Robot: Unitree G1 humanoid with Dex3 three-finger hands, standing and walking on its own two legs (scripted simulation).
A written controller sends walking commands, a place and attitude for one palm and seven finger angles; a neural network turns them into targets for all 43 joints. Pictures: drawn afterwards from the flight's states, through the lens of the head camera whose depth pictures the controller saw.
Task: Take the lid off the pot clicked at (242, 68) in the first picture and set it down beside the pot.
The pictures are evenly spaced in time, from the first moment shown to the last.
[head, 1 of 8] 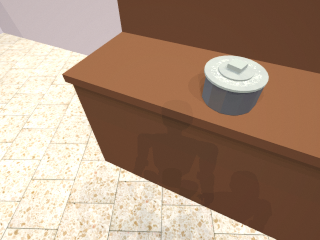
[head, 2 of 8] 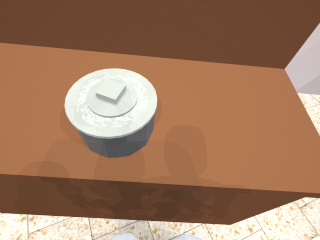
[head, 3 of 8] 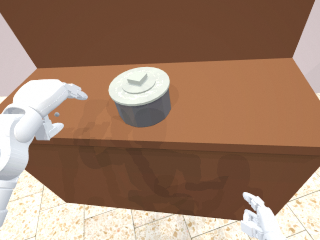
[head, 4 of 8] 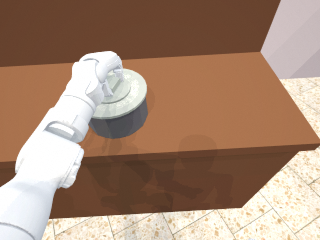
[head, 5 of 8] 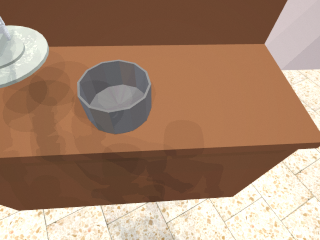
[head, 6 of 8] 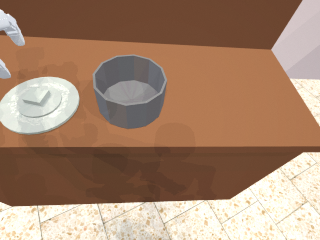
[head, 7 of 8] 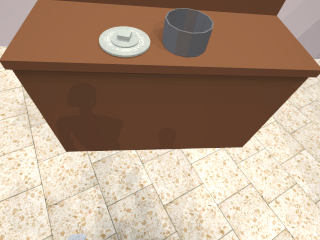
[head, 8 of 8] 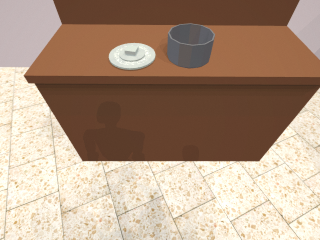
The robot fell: no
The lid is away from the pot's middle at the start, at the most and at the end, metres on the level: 0.00 0.27 0.25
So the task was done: yes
